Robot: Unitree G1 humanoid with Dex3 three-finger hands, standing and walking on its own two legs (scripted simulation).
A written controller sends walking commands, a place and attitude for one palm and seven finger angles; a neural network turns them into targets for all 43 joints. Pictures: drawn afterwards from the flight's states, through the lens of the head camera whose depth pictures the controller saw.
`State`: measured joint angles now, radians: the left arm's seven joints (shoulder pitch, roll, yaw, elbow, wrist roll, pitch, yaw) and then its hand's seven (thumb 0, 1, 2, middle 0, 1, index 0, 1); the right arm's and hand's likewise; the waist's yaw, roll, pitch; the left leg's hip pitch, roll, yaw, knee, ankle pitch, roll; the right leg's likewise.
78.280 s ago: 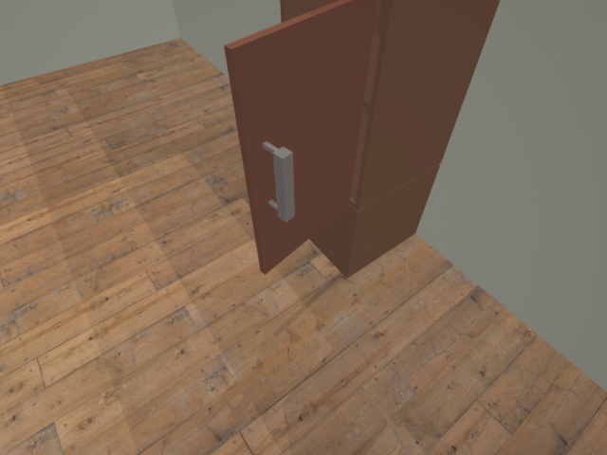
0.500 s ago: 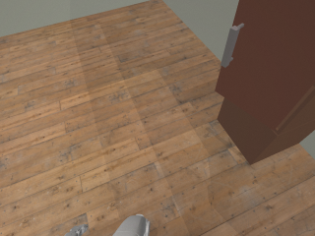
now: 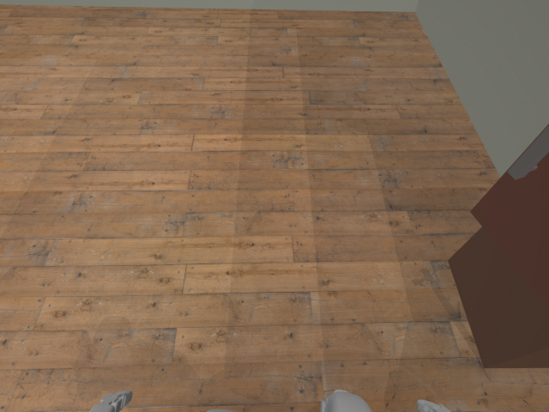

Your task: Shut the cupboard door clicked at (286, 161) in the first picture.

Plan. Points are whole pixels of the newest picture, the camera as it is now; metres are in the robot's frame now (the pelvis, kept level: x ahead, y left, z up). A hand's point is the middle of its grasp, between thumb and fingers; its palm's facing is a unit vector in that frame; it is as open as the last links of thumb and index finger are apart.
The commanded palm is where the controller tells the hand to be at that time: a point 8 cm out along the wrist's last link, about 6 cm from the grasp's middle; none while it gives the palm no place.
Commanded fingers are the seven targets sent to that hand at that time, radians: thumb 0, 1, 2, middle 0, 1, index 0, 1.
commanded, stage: walk to a spot facing it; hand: left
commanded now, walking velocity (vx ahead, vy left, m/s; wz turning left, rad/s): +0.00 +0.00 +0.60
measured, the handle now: (548, 145) +0.64 -0.54 -0.02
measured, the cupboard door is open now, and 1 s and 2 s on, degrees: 19 19 19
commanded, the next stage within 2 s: turn to face it in 1.24 s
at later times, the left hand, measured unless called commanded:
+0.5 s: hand out of the picture +0.01 +0.20 -0.19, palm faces +0.36 -0.91 -0.21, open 7.4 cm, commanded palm none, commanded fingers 0.00 0.90 0.90 -0.20 -0.30 -0.20 -0.30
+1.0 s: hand (144, 383) +0.17 +0.22 -0.14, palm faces +0.55 -0.79 -0.27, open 7.4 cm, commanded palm none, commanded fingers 0.00 0.90 0.90 -0.20 -0.30 -0.20 -0.30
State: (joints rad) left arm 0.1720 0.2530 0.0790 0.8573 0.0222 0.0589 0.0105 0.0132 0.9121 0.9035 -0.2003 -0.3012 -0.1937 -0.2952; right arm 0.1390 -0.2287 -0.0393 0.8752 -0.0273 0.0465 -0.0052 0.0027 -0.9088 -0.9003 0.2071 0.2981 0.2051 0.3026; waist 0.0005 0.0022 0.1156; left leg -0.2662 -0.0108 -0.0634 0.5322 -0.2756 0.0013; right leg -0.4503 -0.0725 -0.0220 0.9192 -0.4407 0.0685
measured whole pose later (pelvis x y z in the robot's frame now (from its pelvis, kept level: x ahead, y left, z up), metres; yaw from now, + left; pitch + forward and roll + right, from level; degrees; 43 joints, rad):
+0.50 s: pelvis +0.02 -0.01 -0.02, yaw +20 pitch +1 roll +0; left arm 0.23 0.23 0.08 0.88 0.03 0.04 0.00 0.01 0.91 0.90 -0.21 -0.30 -0.20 -0.30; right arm 0.20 -0.21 -0.05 0.90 -0.02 0.04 0.03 0.01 -0.91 -0.90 0.20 0.30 0.20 0.30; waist -0.01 -0.06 0.09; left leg -0.29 0.01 0.07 0.65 -0.38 0.02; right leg -0.34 -0.18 -0.22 0.80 -0.50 0.05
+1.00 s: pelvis +0.17 +0.00 -0.01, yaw +36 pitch +0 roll +1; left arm 0.14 0.17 0.05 0.85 0.02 -0.02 0.00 0.01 0.91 0.90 -0.20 -0.30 -0.20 -0.30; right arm 0.29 -0.24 -0.07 1.01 -0.01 0.04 0.00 0.01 -0.91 -0.90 0.21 0.30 0.20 0.30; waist -0.04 0.05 0.10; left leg -0.38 -0.01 -0.04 1.20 -0.46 0.01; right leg -0.34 -0.08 -0.17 0.61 -0.27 -0.04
